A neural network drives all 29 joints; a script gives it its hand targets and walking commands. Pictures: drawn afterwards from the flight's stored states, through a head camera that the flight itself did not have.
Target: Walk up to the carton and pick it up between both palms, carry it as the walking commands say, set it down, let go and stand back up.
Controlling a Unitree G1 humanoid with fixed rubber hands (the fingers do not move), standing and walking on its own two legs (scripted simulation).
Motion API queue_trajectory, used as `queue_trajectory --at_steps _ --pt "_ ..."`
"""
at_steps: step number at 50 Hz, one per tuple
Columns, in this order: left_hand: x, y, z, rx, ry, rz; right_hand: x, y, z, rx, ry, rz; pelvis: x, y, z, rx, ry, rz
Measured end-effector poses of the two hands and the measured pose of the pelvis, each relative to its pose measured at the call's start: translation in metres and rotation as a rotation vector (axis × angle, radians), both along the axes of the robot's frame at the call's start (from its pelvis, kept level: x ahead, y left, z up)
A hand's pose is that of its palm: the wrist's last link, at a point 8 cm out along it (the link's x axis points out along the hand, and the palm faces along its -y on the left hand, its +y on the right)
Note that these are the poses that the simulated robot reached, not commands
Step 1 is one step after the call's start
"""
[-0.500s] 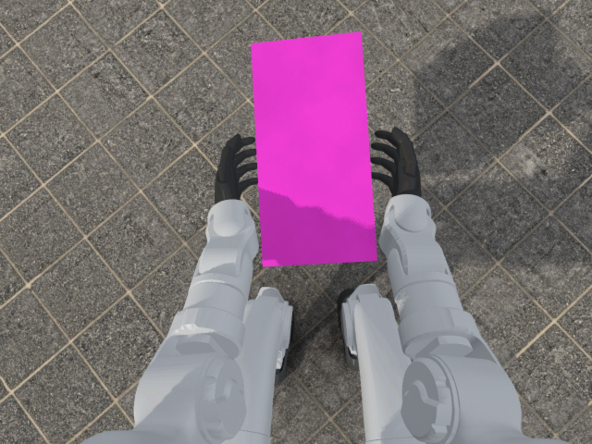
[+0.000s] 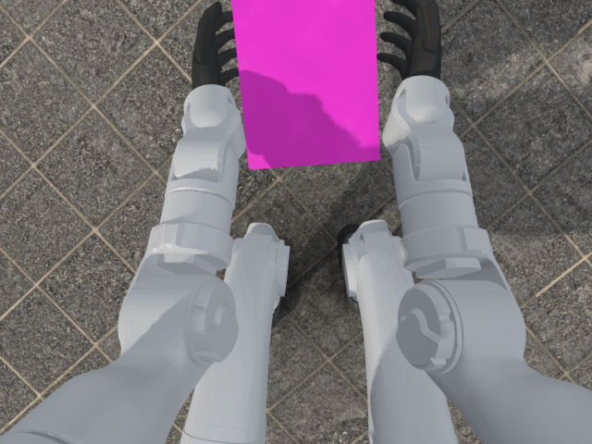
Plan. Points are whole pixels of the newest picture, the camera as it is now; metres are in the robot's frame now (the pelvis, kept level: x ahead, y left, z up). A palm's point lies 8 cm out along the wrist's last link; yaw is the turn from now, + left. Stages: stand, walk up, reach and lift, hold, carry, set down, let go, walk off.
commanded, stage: set down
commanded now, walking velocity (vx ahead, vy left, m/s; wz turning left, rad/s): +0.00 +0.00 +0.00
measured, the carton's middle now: (315, 49) +0.55 +0.00 -0.22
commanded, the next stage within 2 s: none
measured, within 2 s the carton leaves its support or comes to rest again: neither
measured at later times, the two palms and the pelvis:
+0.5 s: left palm (223, 70) +0.52 +0.12 -0.20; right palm (403, 68) +0.52 -0.11 -0.20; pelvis -0.01 +0.00 -0.06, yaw +0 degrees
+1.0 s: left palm (223, 67) +0.54 +0.14 -0.27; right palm (384, 63) +0.55 -0.10 -0.27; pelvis +0.00 +0.01 -0.11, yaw -1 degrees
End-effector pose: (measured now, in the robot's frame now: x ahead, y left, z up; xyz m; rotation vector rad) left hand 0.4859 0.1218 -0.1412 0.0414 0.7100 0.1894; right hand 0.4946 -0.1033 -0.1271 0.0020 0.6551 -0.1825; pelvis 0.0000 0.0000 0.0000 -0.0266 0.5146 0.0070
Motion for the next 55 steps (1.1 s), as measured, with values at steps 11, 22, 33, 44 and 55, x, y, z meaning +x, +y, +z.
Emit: queue_trajectory --at_steps 11,22,33,44,55 --pt "0.002 0.005 -0.046 -0.041 -0.003 0.017 0.0 0.005 -0.047 -0.026 0.003 0.014 -0.017 0.006 -0.031 -0.017 -0.071 0.007" --pt "0.021 0.003 -0.049 -0.037 -0.014 0.008 0.019 0.001 -0.058 -0.028 0.031 0.038 -0.02 0.003 -0.057 -0.017 -0.025 0.012" --pt "0.041 -0.006 -0.107 -0.05 0.036 -0.036 0.024 -0.01 -0.132 -0.018 0.148 0.039 0.003 -0.002 -0.072 -0.009 0.082 0.009" --pt "0.049 0.007 -0.13 -0.081 -0.05 0.034 0.054 0.004 -0.131 0.025 0.014 0.006 0.0 0.002 -0.096 -0.024 0.039 0.01" --pt "0.05 0.01 -0.16 -0.099 0.053 -0.039 0.023 0.0 -0.19 -0.041 0.221 0.133 0.003 0.003 -0.109 -0.03 0.077 0.009"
